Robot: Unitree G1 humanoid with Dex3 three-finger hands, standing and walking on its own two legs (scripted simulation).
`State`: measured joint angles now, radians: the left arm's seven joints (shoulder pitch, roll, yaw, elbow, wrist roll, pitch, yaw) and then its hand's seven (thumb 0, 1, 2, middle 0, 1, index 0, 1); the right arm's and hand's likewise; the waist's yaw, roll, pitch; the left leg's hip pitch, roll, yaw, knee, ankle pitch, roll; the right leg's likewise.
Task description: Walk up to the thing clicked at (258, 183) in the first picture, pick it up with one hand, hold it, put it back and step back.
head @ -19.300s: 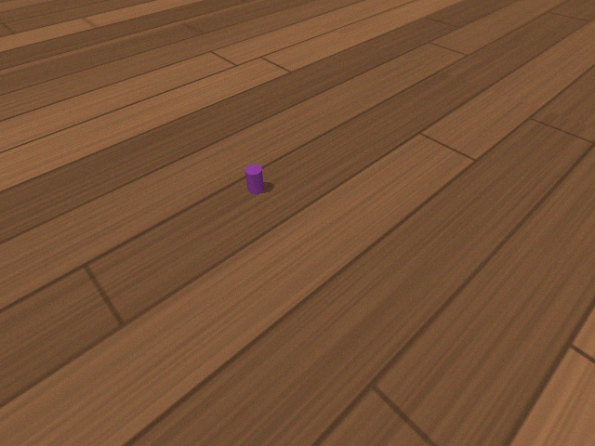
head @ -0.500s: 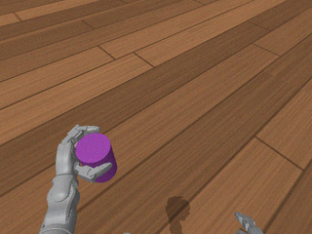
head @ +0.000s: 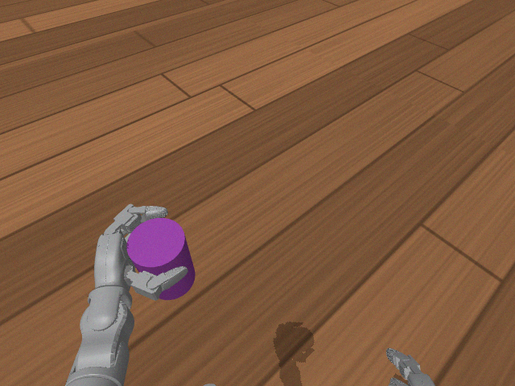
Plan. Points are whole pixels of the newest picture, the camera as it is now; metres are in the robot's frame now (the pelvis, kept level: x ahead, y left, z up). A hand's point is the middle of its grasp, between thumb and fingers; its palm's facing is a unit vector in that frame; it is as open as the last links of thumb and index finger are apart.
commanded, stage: hold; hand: left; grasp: from the side
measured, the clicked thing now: (164, 260) +0.33 +0.17 +0.00
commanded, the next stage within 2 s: crouch in 0.52 s
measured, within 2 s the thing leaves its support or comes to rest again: neither
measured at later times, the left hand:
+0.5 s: hand (156, 254) +0.32 +0.17 +0.04, palm faces +0.13 -0.99 -0.02, open 11.4 cm
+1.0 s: hand (164, 270) +0.32 +0.18 -0.03, palm faces +0.15 -0.99 -0.01, open 11.3 cm
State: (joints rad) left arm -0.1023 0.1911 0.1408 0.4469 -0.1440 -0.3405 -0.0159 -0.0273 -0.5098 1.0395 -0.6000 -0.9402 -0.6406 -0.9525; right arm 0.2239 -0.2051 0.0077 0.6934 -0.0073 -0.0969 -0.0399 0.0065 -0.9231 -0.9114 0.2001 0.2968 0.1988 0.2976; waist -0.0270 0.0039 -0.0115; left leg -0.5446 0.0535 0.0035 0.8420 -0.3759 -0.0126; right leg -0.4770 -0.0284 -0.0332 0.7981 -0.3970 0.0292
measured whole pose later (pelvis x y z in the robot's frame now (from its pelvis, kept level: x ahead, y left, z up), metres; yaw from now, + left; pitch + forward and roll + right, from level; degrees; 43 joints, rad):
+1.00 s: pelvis -0.02 +0.00 -0.03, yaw +0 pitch +11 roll -2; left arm -0.22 0.19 0.20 0.70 -0.13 -0.51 -0.04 -0.03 -0.50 1.03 -0.59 -0.94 -0.64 -0.95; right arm 0.20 -0.22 -0.01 0.70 -0.03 -0.10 -0.01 0.00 -0.88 -0.91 0.20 0.30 0.20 0.30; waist -0.05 -0.02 -0.04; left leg -0.79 0.06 -0.01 1.01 -0.41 -0.02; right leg -0.73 -0.03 -0.03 0.99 -0.44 0.02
